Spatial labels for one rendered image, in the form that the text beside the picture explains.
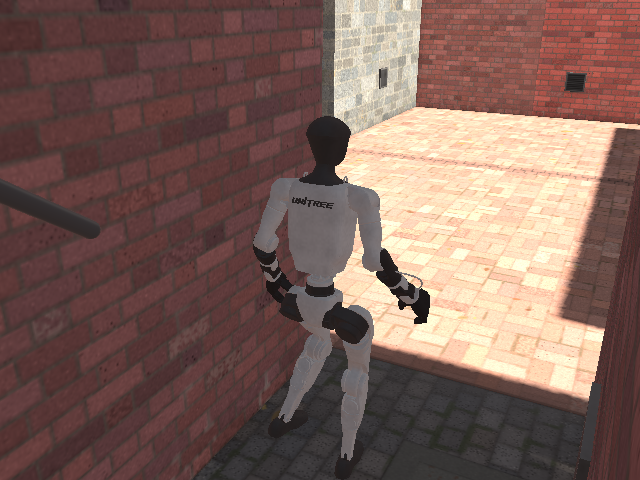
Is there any right robot forearm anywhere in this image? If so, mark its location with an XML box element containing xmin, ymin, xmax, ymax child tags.
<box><xmin>376</xmin><ymin>249</ymin><xmax>419</xmax><ymax>304</ymax></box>

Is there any left robot forearm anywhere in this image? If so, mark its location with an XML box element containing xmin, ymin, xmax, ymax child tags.
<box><xmin>253</xmin><ymin>233</ymin><xmax>282</xmax><ymax>282</ymax></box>

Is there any right robot upper arm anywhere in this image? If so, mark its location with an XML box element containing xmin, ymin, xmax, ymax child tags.
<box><xmin>347</xmin><ymin>185</ymin><xmax>385</xmax><ymax>272</ymax></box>

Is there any robot right hand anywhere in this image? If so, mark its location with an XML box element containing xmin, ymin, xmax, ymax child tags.
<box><xmin>398</xmin><ymin>288</ymin><xmax>430</xmax><ymax>324</ymax></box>

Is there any left robot upper arm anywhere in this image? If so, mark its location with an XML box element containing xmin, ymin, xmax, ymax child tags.
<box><xmin>253</xmin><ymin>178</ymin><xmax>299</xmax><ymax>253</ymax></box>

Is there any left robot thigh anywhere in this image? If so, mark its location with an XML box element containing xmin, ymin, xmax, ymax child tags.
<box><xmin>279</xmin><ymin>285</ymin><xmax>333</xmax><ymax>361</ymax></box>

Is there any robot left hand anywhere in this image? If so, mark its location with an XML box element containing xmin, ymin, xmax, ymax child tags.
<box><xmin>266</xmin><ymin>271</ymin><xmax>294</xmax><ymax>303</ymax></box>

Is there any robot left foot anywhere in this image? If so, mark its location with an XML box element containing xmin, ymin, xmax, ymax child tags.
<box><xmin>268</xmin><ymin>410</ymin><xmax>308</xmax><ymax>438</ymax></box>

